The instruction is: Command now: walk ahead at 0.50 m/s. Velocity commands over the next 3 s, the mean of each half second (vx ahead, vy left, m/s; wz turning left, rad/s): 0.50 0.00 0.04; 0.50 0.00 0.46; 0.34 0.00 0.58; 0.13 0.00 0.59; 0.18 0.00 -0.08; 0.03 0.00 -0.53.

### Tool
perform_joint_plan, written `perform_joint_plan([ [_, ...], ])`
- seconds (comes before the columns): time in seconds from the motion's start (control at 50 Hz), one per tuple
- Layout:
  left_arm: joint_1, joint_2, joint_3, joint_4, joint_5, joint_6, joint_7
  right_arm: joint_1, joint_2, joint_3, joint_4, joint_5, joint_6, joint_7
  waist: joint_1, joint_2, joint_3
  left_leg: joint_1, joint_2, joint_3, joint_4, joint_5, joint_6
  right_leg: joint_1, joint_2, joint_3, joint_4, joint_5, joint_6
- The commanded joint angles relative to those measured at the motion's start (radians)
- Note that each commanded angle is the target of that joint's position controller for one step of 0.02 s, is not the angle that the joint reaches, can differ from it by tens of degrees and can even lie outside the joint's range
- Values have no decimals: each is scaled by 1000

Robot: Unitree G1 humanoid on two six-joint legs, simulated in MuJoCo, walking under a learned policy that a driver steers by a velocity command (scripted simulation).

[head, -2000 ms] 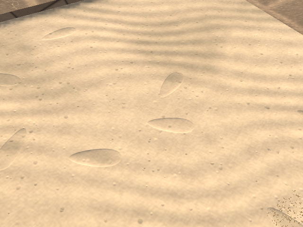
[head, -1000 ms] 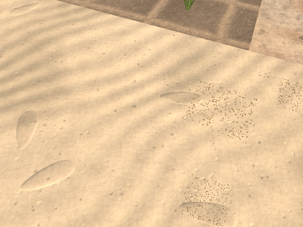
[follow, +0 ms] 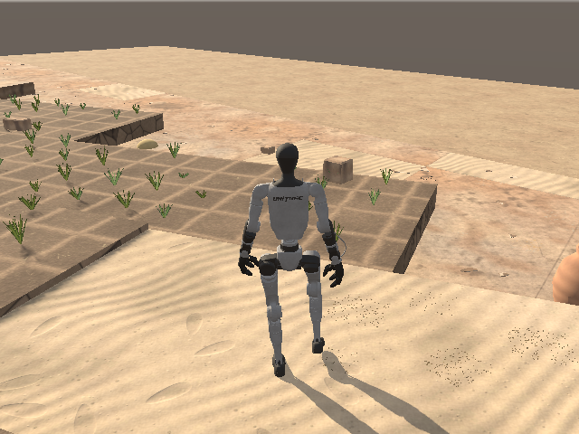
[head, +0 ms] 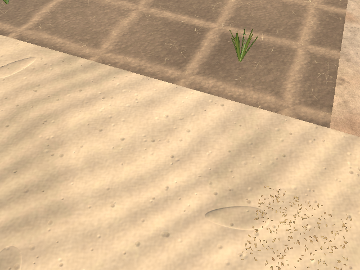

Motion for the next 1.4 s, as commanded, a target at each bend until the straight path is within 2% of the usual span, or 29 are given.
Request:
perform_joint_plan([
  [0.02,-75,30,0,-67,-5,-5,-4,22,-111,-16,-31,3,-15,-2,5,87,52,-40,246,-157,-151,237,98,-37,-2,-40,-140,111,22],
  [0.18,-238,42,-4,-131,-10,-21,2,115,-129,-18,23,-16,-4,-23,-31,103,66,177,310,-140,-61,462,91,-5,55,-73,-383,73,-32],
  [0.22,-157,58,6,-111,-10,-30,9,82,-143,-22,23,-19,-1,-28,16,112,27,191,311,-120,52,686,70,130,101,-91,-429,-9,-67],
  [0.26,139,104,33,-13,5,-49,27,56,-139,-18,18,-13,4,-25,137,71,-131,74,248,-65,395,701,35,512,115,-81,-510,19,-122],
  [0.28,304,201,59,12,32,-55,41,79,-78,0,-24,11,0,-18,169,-59,-273,-198,172,-15,727,333,0,811,-144,232,-529,-86,-197],
  [0.3,316,252,75,22,19,-43,33,169,-40,0,-19,25,2,-12,124,-218,-357,-475,-2,-49,1006,-378,-20,956,-334,654,-657,-85,-313],
  [0.32,213,190,63,11,-15,-35,27,66,-127,-24,-23,1,8,-18,100,-49,-224,-559,69,-158,1052,-305,-2,845,-267,570,-680,-157,-269],
  [0.36,70,82,35,-9,-18,-44,21,-26,-93,-22,-47,-1,0,-9,41,4,-46,-527,142,-146,958,-144,-3,591,-183,330,-750,-38,-207],
  [0.4,64,35,20,12,-20,-58,29,7,-57,-17,-29,-22,27,2,-4,-21,-16,-436,165,-148,893,-106,-24,472,-126,182,-794,52,-156],
  [0.5,163,69,25,56,-19,-89,34,-110,-47,-20,-69,-21,62,21,-5,-15,33,-543,177,-136,814,27,-51,465,-108,28,-856,159,-135],
  [0.68,285,71,16,97,-18,-82,58,-399,-23,6,-188,-20,52,35,62,-15,77,-562,139,10,411,175,-23,643,-114,-159,-811,435,-97],
  [0.74,277,96,22,100,-12,-69,70,-368,-41,-3,-194,-24,51,32,30,-39,42,-483,81,56,365,53,31,733,-139,-204,-676,766,-88],
  [0.8,245,136,35,82,-8,-45,71,-129,-96,-36,-129,-31,45,23,-75,-58,-100,-197,-12,72,295,-52,111,701,-144,-238,-274,928,-79],
  [0.82,217,138,35,56,-14,-44,66,24,-159,-64,-90,-45,40,13,-153,1,-179,41,64,-65,226,-70,167,516,-121,-247,0,693,-52],
  [0.84,261,26,15,-9,-29,-51,42,38,-273,-94,-102,-46,45,-1,-90,235,-271,361,379,-562,193,-42,317,82,57,-235,389,-183,4],
  [0.86,148,101,31,-52,-25,-63,35,49,-278,-96,-105,-12,61,0,-116,162,-310,400,434,-845,46,-45,373,-99,154,-14,534,-363,11],
  [0.88,68,95,27,-83,-26,-78,30,-18,-250,-89,-103,-4,65,-9,-88,98,-151,294,411,-669,25,-6,329,-190,71,35,487,-258,1],
  [0.92,78,90,28,-72,-20,-81,34,-110,-157,-66,-114,-1,55,-13,-5,-13,-27,54,319,-485,-7,202,236,-75,11,28,307,-166,11],
  [0.96,111,70,25,-74,10,-39,29,-134,-132,-53,-119,9,37,-18,42,11,-36,-49,248,-383,-19,317,206,33,-4,29,215,-164,43],
  [1.04,17,56,21,-126,14,-2,18,-63,-183,-64,-114,10,19,-13,30,52,-18,-95,195,-344,-44,348,186,-4,-3,-8,62,-72,86],
  [1.16,-207,69,13,-215,3,-2,11,60,-184,-64,-113,5,29,-14,-59,94,-1,32,181,-391,-18,350,134,-102,31,-3,-180,107,90],
  [1.22,-268,66,3,-249,-6,-14,14,94,-188,-64,-112,-2,41,-24,-77,101,5,79,171,-379,82,612,108,-68,87,-19,-280,106,73],
  [1.26,-251,77,1,-256,-13,-26,21,91,-193,-65,-120,-9,49,-31,-68,122,-15,85,159,-391,156,698,73,25,125,-12,-355,90,52],
  [1.3,-111,123,13,-220,-14,-37,34,22,-210,-70,-147,-10,47,-36,1,142,-63,39,133,-413,270,775,17,236,164,1,-453,68,16],
  [1.32,0,147,22,-194,-11,-50,44,-18,-222,-73,-161,1,38,-31,65,126,-105,0,97,-405,400,758,-9,389,150,6,-542,173,-5],
  [1.34,140,197,33,-176,5,-67,55,-38,-186,-63,-196,22,26,-25,120,66,-212,-140,52,-387,617,502,-36,648,-13,119,-537,394,-44],
  [1.36,178,267,40,-190,15,-61,56,87,-78,-46,-217,41,30,-36,54,-164,-352,-352,-92,-239,927,-483,-54,895,-365,378,-405,1028,-126],
  [1.38,159,259,51,-205,-17,-36,48,188,-165,-60,-208,32,48,-50,24,-205,-497,-406,-75,-215,1086,-506,-53,881,-430,579,-446,996,-243],
  [1.4,70,157,29,-234,-25,-24,49,137,-202,-70,-178,6,70,-50,4,-59,-368,-424,-14,-216,1110,-396,-66,737,-351,465,-497,796,-226],
])
Next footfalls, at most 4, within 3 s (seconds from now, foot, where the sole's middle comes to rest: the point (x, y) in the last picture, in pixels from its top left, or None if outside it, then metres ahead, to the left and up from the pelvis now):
0.26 right None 0.32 -0.12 -0.78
0.82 left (163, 246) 0.59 0.06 -0.78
1.34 right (170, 171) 0.93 0.04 -0.78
1.80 left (135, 210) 0.74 0.18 -0.78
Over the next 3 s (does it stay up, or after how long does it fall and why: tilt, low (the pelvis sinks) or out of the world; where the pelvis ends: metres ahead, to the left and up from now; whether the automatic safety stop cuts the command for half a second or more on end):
stays up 0.87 0.24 0.00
